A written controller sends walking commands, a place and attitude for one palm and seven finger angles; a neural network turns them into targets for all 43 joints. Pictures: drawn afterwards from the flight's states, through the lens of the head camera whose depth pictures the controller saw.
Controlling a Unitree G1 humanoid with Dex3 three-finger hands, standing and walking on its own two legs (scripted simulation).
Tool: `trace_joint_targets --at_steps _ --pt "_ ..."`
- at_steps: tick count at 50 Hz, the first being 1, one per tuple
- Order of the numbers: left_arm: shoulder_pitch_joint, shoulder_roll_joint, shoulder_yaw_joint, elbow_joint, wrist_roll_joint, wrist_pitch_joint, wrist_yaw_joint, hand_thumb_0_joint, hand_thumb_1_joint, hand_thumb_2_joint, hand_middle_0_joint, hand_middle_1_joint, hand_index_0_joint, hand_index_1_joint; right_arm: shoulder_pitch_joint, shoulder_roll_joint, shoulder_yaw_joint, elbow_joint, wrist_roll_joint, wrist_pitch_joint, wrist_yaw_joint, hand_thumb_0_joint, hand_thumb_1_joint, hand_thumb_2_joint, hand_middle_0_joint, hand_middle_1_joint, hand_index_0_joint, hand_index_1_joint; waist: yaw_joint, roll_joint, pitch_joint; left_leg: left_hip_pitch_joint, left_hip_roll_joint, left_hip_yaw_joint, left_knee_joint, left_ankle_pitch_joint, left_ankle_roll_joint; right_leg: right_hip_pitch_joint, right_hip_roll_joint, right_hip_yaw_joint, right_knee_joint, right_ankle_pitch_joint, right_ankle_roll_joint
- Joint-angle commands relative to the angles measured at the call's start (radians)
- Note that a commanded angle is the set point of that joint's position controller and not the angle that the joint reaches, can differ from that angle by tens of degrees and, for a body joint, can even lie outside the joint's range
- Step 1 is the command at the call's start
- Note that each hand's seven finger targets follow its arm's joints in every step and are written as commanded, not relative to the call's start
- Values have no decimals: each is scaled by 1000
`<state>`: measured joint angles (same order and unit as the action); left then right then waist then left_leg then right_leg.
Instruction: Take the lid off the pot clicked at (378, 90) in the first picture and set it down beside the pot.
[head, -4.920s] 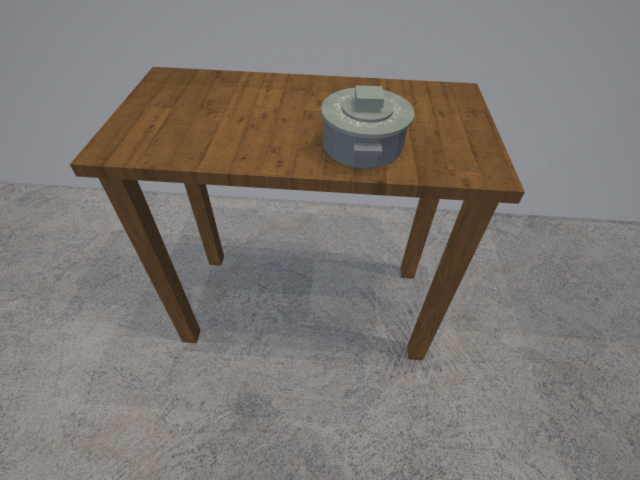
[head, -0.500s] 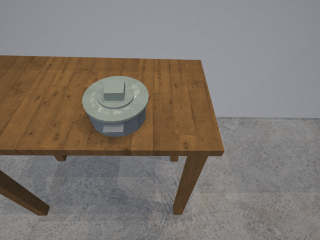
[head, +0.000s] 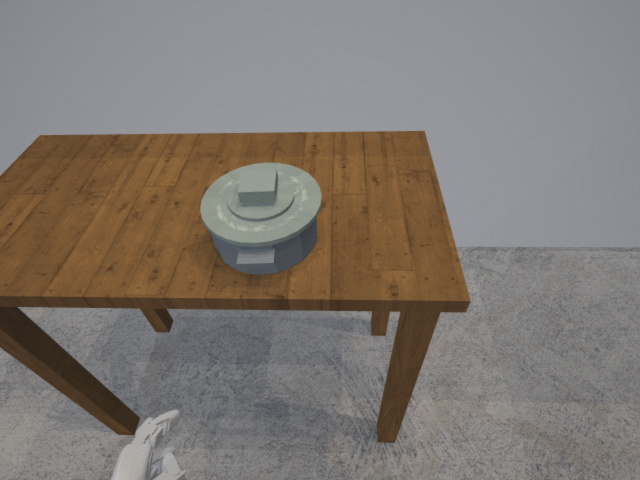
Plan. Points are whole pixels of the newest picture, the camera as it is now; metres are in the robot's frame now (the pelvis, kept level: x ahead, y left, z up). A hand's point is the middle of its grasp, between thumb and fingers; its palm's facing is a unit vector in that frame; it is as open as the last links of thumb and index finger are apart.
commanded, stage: lift the closed hand beside the body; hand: left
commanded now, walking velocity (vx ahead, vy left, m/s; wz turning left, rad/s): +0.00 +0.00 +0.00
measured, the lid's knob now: (258, 185) +0.49 +0.13 +0.12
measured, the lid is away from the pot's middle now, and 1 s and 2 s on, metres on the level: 0.00 0.00 0.00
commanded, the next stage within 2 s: raise the hand higher, near the body in 0.46 s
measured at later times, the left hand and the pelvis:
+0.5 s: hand out of the picture +0.09 +0.23 +0.03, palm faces +0.27 -0.91 -0.31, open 3.0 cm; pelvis -0.05 +0.01 +0.00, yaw +1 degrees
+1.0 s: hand (61, 466) +0.12 +0.24 +0.10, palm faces +0.28 -0.88 -0.38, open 3.1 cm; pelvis -0.04 +0.02 +0.00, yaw -1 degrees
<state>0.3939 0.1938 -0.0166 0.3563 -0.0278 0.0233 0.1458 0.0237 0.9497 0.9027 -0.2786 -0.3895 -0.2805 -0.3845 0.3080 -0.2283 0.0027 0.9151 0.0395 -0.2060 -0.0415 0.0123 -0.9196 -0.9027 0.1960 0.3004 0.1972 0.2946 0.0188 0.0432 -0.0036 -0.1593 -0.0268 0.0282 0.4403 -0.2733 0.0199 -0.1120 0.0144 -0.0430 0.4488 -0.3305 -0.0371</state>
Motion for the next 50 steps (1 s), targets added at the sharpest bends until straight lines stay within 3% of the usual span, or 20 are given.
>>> trace_joint_targets --at_steps 1,2,3,4,6,9,10,11,13,17,20,22,25,28,30,33,35,39,43,50 --pt "311 -58 -20 62 58 -1 -65 0 900 900 -596 -732 -596 -732 -165 -121 -80 -242 -29 -8 37 0 -900 -900 200 300 200 300 13 -322 33 -35 64 -51 16 470 15 -125 -42 -23 -16 527 46" --pt "374 -11 36 37 56 -12 -85 0 900 900 -640 -780 -640 -780 -201 -120 -90 -274 -28 18 41 0 -900 -900 200 300 200 300 30 -368 50 -83 57 -32 14 385 11 -117 -47 -12 -24 509 50" --pt "417 38 84 -63 43 -34 -101 0 900 900 -684 -828 -684 -828 -225 -119 -89 -319 -24 33 42 0 -900 -900 200 300 200 300 49 -349 30 -95 49 -22 6 332 8 -88 -51 1 -29 464 43" --pt "421 97 135 -145 29 -56 -105 0 900 900 -728 -876 -728 -876 -246 -120 -86 -362 -17 42 39 0 -900 -900 200 300 200 300 59 -274 13 -84 45 -14 -2 299 4 -61 -61 6 -34 431 36" --pt "197 220 207 -467 4 -117 -102 0 900 900 -816 -972 -816 -972 -260 -113 -63 -449 -17 38 23 0 -900 -900 200 300 200 300 46 -148 -47 -38 28 -3 -15 221 8 -63 -60 40 -68 302 35" --pt "-19 226 199 -594 -4 -146 -78 0 900 900 -948 -1116 -948 -1116 -247 -92 -42 -468 -26 39 -9 0 -900 -900 200 300 200 300 -4 18 22 28 28 7 -19 115 13 -164 -50 58 -150 139 34" --pt "-53 180 159 -594 -7 -145 -74 0 900 900 -992 -1164 -992 -1164 -239 -85 -36 -472 -29 41 -18 0 -900 -900 200 300 200 300 -16 55 43 40 24 5 -24 78 13 -183 -45 58 -172 89 29" --pt "-31 141 127 -543 -9 -138 -74 0 900 900 -1036 -1212 -1036 -1212 -227 -81 -28 -473 -30 43 -21 0 -900 -900 200 300 200 300 -22 56 91 35 23 1 -28 40 13 -203 -42 55 -184 44 27" --pt "30 112 101 -572 -11 -143 -77 0 900 900 -1124 -1308 -1124 -1308 -212 -84 -27 -491 -30 42 -24 0 -900 -900 200 300 200 300 -13 60 51 68 20 -3 -37 27 15 -179 -36 48 -185 24 22" --pt "160 157 151 -696 -16 -156 -78 0 900 900 -1300 -1500 -1300 -1500 -220 -90 -25 -518 -39 31 -26 0 -900 -900 200 300 200 300 18 11 -27 87 25 -13 -48 77 20 -103 -33 39 -179 66 21" --pt "161 175 187 -691 -16 -150 -71 0 900 900 -1300 -1500 -1300 -1500 -236 -88 -21 -508 -41 34 -26 0 -900 -900 200 300 200 300 15 -43 44 54 27 -25 -61 58 20 -119 -28 31 -196 45 24" --pt "160 188 205 -710 -13 -153 -71 0 900 900 -1300 -1500 -1300 -1500 -241 -91 -21 -507 -41 36 -29 0 -900 -900 200 300 200 300 21 -30 75 52 30 -31 -71 49 21 -124 -27 34 -201 32 20" --pt "213 224 248 -834 -11 -164 -65 0 900 900 -1300 -1500 -1300 -1500 -250 -84 -18 -514 -42 20 -25 0 -900 -900 200 300 200 300 43 59 16 77 36 -44 -84 82 15 -75 -27 27 -176 73 12" --pt "295 226 276 -836 -7 -158 -60 0 900 900 -1300 -1500 -1300 -1500 -254 -77 -21 -497 -45 12 -24 0 -900 -900 200 300 200 300 54 -5 4 74 43 -51 -84 134 16 -50 -20 18 -157 118 13" --pt "266 184 224 -832 -2 -157 -68 0 900 900 -1300 -1500 -1300 -1500 -255 -84 -19 -495 -42 7 -17 0 -900 -900 200 300 200 300 36 -43 43 64 47 -57 -88 100 16 -80 -17 12 -161 89 19" --pt "267 165 190 -866 9 -165 -70 0 900 900 -1300 -1500 -1300 -1500 -240 -92 -23 -483 -41 -12 -13 0 -900 -900 200 300 200 300 35 5 47 73 52 -68 -95 85 19 -89 -17 11 -142 90 18" --pt "252 234 254 -935 10 -174 -57 0 900 900 -1300 -1500 -1300 -1500 -235 -98 -25 -490 -41 -21 -13 0 -900 -900 200 300 200 300 48 1 -5 69 54 -79 -102 77 14 -53 -15 12 -131 88 15" --pt "314 264 326 -904 8 -173 -39 0 900 900 -1300 -1500 -1300 -1500 -244 -83 -29 -474 -40 -20 -22 0 -900 -900 200 300 200 300 63 -51 6 68 54 -67 -90 128 10 -53 -10 15 -136 114 13" --pt "301 183 229 -972 11 -178 -54 0 900 900 -1300 -1500 -1300 -1500 -232 -83 -23 -476 -40 -28 -10 0 -900 -900 200 300 200 300 48 67 17 87 60 -70 -85 193 4 -60 -16 14 -109 172 11" --pt "245 251 319 -1013 -2 -182 -40 0 900 900 -1300 -1500 -1300 -1500 -231 -81 -20 -488 -36 -16 -13 0 -900 -900 200 300 200 300 54 8 41 69 62 -73 -87 168 -1 -60 -7 20 -123 161 7"
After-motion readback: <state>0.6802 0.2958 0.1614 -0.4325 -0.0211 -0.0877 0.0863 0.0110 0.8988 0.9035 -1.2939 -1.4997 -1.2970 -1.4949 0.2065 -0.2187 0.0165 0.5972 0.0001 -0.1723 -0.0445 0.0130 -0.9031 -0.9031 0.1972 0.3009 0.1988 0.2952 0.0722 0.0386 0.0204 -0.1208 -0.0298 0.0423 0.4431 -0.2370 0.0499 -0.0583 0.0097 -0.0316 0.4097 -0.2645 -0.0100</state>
